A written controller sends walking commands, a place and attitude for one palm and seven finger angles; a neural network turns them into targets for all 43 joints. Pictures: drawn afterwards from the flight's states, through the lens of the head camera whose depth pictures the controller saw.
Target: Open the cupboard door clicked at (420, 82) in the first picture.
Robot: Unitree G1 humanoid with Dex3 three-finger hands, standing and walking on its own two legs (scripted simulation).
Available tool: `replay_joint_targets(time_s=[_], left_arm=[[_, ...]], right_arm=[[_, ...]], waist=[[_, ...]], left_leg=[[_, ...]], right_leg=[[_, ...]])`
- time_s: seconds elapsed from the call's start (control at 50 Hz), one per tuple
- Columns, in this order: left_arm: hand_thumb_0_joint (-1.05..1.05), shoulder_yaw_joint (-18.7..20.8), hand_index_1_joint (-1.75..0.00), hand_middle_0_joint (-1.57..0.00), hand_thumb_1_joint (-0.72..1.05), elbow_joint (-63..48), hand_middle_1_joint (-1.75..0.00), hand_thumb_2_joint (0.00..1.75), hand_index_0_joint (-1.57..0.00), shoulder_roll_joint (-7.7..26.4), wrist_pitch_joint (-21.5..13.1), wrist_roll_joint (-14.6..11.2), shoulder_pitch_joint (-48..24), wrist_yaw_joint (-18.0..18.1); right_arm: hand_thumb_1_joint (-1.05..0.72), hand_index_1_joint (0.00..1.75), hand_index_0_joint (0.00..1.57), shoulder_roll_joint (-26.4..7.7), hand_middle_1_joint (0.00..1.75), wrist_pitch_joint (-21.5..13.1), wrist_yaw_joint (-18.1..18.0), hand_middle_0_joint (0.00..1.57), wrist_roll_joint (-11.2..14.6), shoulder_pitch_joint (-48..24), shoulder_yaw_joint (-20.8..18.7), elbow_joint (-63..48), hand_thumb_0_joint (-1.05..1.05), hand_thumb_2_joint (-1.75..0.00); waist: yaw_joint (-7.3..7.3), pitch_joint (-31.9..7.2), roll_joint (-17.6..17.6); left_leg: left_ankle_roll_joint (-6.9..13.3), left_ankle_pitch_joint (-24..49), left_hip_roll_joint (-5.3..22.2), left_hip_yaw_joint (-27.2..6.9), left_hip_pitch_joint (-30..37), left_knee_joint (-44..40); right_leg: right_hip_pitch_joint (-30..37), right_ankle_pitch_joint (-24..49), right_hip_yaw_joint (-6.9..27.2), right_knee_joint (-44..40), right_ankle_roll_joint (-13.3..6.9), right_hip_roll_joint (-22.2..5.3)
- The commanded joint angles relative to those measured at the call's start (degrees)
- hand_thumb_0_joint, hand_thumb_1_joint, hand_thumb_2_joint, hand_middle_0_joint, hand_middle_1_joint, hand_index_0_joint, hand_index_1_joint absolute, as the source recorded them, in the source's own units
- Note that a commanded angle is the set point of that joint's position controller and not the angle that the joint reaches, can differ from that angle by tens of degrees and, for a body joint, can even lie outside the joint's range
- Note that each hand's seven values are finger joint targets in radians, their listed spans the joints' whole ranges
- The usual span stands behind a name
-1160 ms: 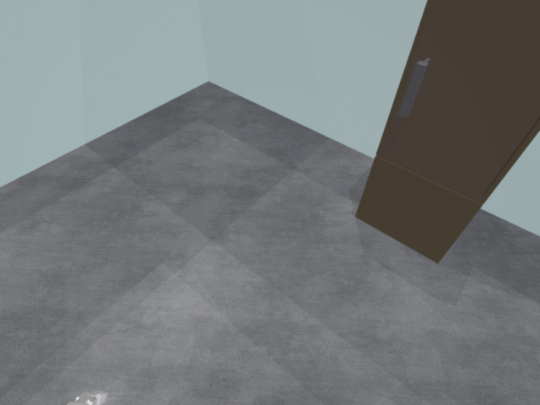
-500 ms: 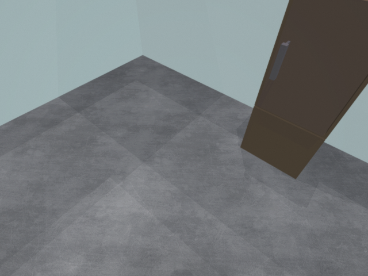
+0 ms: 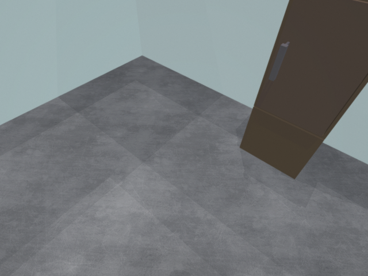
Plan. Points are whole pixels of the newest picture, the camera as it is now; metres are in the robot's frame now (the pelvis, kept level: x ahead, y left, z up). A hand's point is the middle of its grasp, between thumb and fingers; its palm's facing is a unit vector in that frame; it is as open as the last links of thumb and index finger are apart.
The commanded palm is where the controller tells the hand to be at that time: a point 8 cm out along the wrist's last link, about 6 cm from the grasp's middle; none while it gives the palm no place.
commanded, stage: look at it before walking up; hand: left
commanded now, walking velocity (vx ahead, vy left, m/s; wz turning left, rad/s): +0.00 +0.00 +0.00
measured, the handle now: (279, 61) +1.04 -0.39 -0.04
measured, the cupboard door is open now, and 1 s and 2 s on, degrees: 0 0 0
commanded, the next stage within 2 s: walk to a spot facing it in 0.28 s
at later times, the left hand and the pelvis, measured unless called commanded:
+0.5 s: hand out of the picture +0.07 +0.24 -0.16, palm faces -0.02 -0.95 -0.32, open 7.4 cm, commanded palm none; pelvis +0.01 +0.00 +0.00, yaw -1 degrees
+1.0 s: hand (133, 245) +0.24 +0.16 -0.20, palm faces -0.14 -0.97 -0.19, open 7.3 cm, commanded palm none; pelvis +0.15 -0.03 -0.03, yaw -8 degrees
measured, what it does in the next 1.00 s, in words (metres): walks ahead: right foot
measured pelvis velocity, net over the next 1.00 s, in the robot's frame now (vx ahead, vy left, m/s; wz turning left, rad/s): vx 0.15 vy -0.03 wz -0.15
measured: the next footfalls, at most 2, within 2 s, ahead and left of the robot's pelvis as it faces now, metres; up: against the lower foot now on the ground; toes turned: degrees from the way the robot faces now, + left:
right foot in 1.00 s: +0.26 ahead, -0.15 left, +0.00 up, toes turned -16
left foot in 1.34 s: +0.34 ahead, +0.07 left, +0.00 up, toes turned -11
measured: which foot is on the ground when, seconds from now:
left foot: down 0.00-1.00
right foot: down 0.00-0.74, up 0.76-0.98, down 1.00-1.00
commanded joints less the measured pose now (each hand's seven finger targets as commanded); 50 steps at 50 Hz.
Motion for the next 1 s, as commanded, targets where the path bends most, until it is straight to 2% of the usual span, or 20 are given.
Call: replay_joint_targets(time_s=[0.0, 0.36, 0.4, 0.46, 0.5, 0.58, 0.66, 0.68, 0.7, 0.72, 0.74, 0.76, 0.78, 0.84, 0.88, 0.9, 0.92, 0.94, 0.96, 0.98], left_arm=[[0.00, 2.4, -0.30, -0.20, 0.90, -3.8, -0.30, 0.90, -0.20, 11.6, -1.2, 0.1, -2.3, 0.9], [0.00, 2.4, -0.30, -0.20, 0.90, -3.4, -0.30, 0.90, -0.20, 11.7, -1.3, 0.1, -1.8, 1.0], [0.00, 0.8, -0.30, -0.20, 0.90, -1.5, -0.30, 0.90, -0.20, 4.6, -0.2, 0.1, 2.2, 1.2], [0.00, 1.3, -0.30, -0.20, 0.90, -1.5, -0.30, 0.90, -0.20, 4.8, 0.8, 0.6, 4.7, 0.5], [0.00, 1.8, -0.30, -0.20, 0.90, -2.1, -0.30, 0.90, -0.20, 4.7, 0.8, 0.8, 6.4, 0.0], [0.00, 2.8, -0.30, -0.20, 0.90, -2.5, -0.30, 0.90, -0.20, 3.2, -0.2, 0.7, 10.9, -0.2], [0.00, 3.8, -0.30, -0.20, 0.90, -1.8, -0.30, 0.90, -0.20, 2.6, -1.2, 0.6, 14.1, 0.3], [0.00, 4.0, -0.30, -0.20, 0.90, -1.9, -0.30, 0.90, -0.20, 2.1, -1.4, 0.5, 14.3, 0.4], [0.00, 4.0, -0.30, -0.20, 0.90, -2.3, -0.30, 0.90, -0.20, 0.8, -1.6, 0.4, 13.3, 0.4], [0.00, 3.6, -0.30, -0.20, 0.90, -3.9, -0.30, 0.90, -0.20, -1.6, -1.7, 0.3, 9.5, 0.2], [0.00, 2.8, -0.30, -0.20, 0.90, -6.9, -0.30, 0.90, -0.20, -3.9, -2.5, 0.2, 3.1, 0.3], [0.00, 3.2, -0.30, -0.20, 0.90, -8.0, -0.30, 0.90, -0.20, -3.2, -2.6, 0.5, -0.8, 0.4], [0.00, 3.4, -0.30, -0.20, 0.90, -8.2, -0.30, 0.90, -0.20, -4.2, -2.4, 0.5, -2.1, 0.0], [0.00, 3.6, -0.30, -0.20, 0.90, -8.5, -0.30, 0.90, -0.20, -6.7, -1.2, 0.5, -0.8, -1.5], [0.00, 3.6, -0.30, -0.20, 0.90, -7.8, -0.30, 0.90, -0.20, -7.7, -0.9, 0.4, 2.4, -2.1], [0.00, 3.9, -0.30, -0.20, 0.90, -6.3, -0.30, 0.90, -0.20, -7.3, -0.8, 0.5, 6.9, -2.0], [0.00, 4.3, -0.30, -0.20, 0.90, -4.3, -0.30, 0.90, -0.20, -6.6, -1.0, 0.6, 13.4, -1.6], [0.00, 5.0, -0.30, -0.20, 0.90, -2.2, -0.30, 0.90, -0.20, -4.2, -1.4, 1.1, 20.6, -1.2], [0.00, 6.2, -0.30, -0.20, 0.90, -1.2, -0.30, 0.90, -0.20, 1.0, -2.2, 1.4, 26.1, -0.3], [0.00, 6.8, -0.30, -0.20, 0.90, -1.7, -0.30, 0.90, -0.20, 5.4, -2.3, 0.6, 28.0, 0.4]], right_arm=[[-0.90, 0.30, 0.20, -12.4, 0.30, -1.1, -0.9, 0.20, -0.1, -2.9, -2.3, -3.9, 0.00, -0.90], [-0.90, 0.30, 0.20, -12.7, 0.30, -1.2, -0.9, 0.20, 0.1, -3.2, -2.3, -3.9, 0.00, -0.90], [-0.90, 0.30, 0.20, -5.3, 0.30, -0.2, -0.7, 0.20, -0.4, 0.6, -0.5, -2.1, 0.00, -0.90], [-0.90, 0.30, 0.20, -5.2, 0.30, 0.6, -0.3, 0.20, -0.9, 2.7, -0.9, -2.2, 0.00, -0.90], [-0.90, 0.30, 0.20, -5.3, 0.30, 0.5, -0.3, 0.20, -1.1, 3.6, -1.3, -2.9, 0.00, -0.90], [-0.90, 0.30, 0.20, -3.7, 0.30, -0.7, -0.5, 0.20, -0.8, 6.2, -1.7, -3.8, 0.00, -0.90], [-0.90, 0.30, 0.20, -0.9, 0.30, -2.1, -0.9, 0.20, -0.4, 9.8, -2.0, -3.8, 0.00, -0.90], [-0.90, 0.30, 0.20, -0.6, 0.30, -2.6, -1.1, 0.20, -0.4, 11.6, -2.0, -3.3, 0.00, -0.90], [-0.90, 0.30, 0.20, -1.0, 0.30, -2.9, -1.4, 0.20, -0.5, 15.0, -2.4, -2.1, 0.00, -0.90], [-0.90, 0.30, 0.20, -3.6, 0.30, -3.3, -1.8, 0.20, -0.9, 22.1, -3.3, 0.2, 0.00, -0.90], [-0.90, 0.30, 0.20, -4.1, 0.30, -3.4, -2.4, 0.20, -1.2, 29.0, -3.7, 2.6, 0.00, -0.90], [-0.90, 0.30, 0.20, -2.1, 0.30, -3.3, -2.8, 0.20, -1.3, 30.6, -3.1, 3.4, 0.00, -0.90], [-0.90, 0.30, 0.20, -0.9, 0.30, -3.3, -2.9, 0.20, -1.5, 28.6, -2.9, 2.5, 0.00, -0.90], [-0.90, 0.30, 0.20, -1.0, 0.30, -3.7, -3.0, 0.20, -1.5, 21.1, -3.3, 0.6, 0.00, -0.90], [-0.90, 0.30, 0.20, -0.8, 0.30, -3.7, -2.8, 0.20, -1.2, 17.8, -3.3, -0.1, 0.00, -0.90], [-0.90, 0.30, 0.20, -1.4, 0.30, -3.7, -2.8, 0.20, -0.8, 17.2, -3.4, 0.0, 0.00, -0.90], [-0.90, 0.30, 0.20, -2.1, 0.30, -3.6, -2.8, 0.20, -0.4, 16.8, -3.7, 0.2, 0.00, -0.90], [-0.90, 0.30, 0.20, -2.0, 0.30, -3.5, -2.6, 0.20, 0.0, 16.6, -3.9, -0.2, 0.00, -0.90], [-0.90, 0.30, 0.20, 0.7, 0.30, -3.6, -1.9, 0.20, 0.7, 17.1, -3.5, -1.0, 0.00, -0.90], [-0.90, 0.30, 0.20, 4.2, 0.30, -3.7, -2.0, 0.20, 1.1, 17.7, -3.4, -3.0, 0.00, -0.90]], waist=[[0.17, -3.5, 1.5], [0.13, -5.0, 1.4], [0.02, -5.8, 0.5], [0.25, 2.0, -0.1], [0.39, 5.2, -0.2], [0.76, 4.9, -1.2], [-0.26, 2.3, -2.0], [-0.86, 1.5, -1.0], [-2.62, 0.4, 2.8], [-5.96, -0.6, 12.7], [-8.31, 3.4, 19.1], [-8.31, 7.2, 11.4], [-7.12, 9.3, 7.3], [-2.62, 9.1, 9.1], [-0.01, 7.4, 10.7], [1.98, 4.8, 9.7], [4.87, 1.0, 6.2], [7.85, -2.5, 3.5], [10.04, -7.0, -4.4], [8.27, -10.9, -13.8]], left_leg=[[2.3, 8.0, 6.5, -5.3, -0.1, -3.5], [2.3, 11.5, 6.7, -5.2, 1.9, -3.4], [1.1, 4.2, 6.2, -3.4, 2.1, -2.4], [1.4, -15.3, 5.1, -3.0, -4.7, -2.3], [1.9, -19.8, 5.0, -3.1, -7.6, -1.4], [2.7, -15.7, 5.1, -1.5, -9.4, 4.9], [2.2, -7.6, 4.2, 2.6, -8.9, 12.2], [2.6, -4.5, 4.8, 2.4, -6.0, 11.7], [3.8, 1.0, 7.0, -0.3, 0.8, 8.8], [7.3, 10.6, 13.6, -9.4, 12.0, 2.9], [11.8, 28.3, 21.5, -18.7, 20.2, -2.2], [14.0, 36.2, 24.5, -19.1, 19.7, -1.3], [13.9, 34.5, 24.4, -15.9, 16.6, -1.5], [10.1, 20.8, 20.2, -5.5, 9.2, -5.0], [7.5, 22.2, 16.0, 2.7, 2.0, -3.5], [7.1, 28.7, 15.3, 4.9, 0.1, 0.7], [5.9, 34.3, 13.5, 6.9, -0.3, 7.9], [3.8, 32.2, 11.0, 9.7, -3.8, 18.4], [1.8, 16.1, 8.2, 11.4, -12.7, 35.2], [-0.2, -20.6, 1.3, 9.5, -21.9, 53.2]], right_leg=[[0.0, 6.2, 5.5, -4.2, -1.7, -6.7], [1.3, 10.2, 5.1, -4.0, -1.6, -7.1], [1.1, 2.0, 5.1, -3.8, -0.7, -6.4], [-4.9, -17.2, 7.9, -4.9, -1.9, -5.2], [-7.3, -21.0, 9.2, -4.2, -2.9, -4.6], [-6.0, -17.4, 11.6, -1.4, -5.1, -4.8], [-3.0, -2.9, 14.1, 3.4, -7.5, -7.1], [-4.4, 1.7, 12.5, 6.8, -7.2, -6.3], [-9.1, 7.0, 8.7, 13.9, -6.1, -3.6], [-19.9, 8.1, 0.8, 28.1, -3.8, 1.6], [-34.7, -16.7, -3.3, 38.7, -1.9, 3.2], [-39.2, -20.6, -0.1, 43.1, -2.2, -0.6], [-39.2, -20.4, 0.8, 42.9, -2.4, -3.4], [-31.5, -15.5, -2.1, 31.8, -2.1, -5.5], [-18.1, -8.0, -7.3, 20.7, -2.3, -2.9], [-9.9, -3.9, -8.8, 18.4, -3.0, -0.8], [-2.3, 1.1, -10.0, 14.6, -3.5, 1.2], [7.4, 5.6, -10.1, 10.7, -3.8, 1.6], [16.8, 10.2, 1.1, 7.0, -7.7, -8.3], [19.0, 22.8, 26.4, -0.1, -15.0, -23.5]])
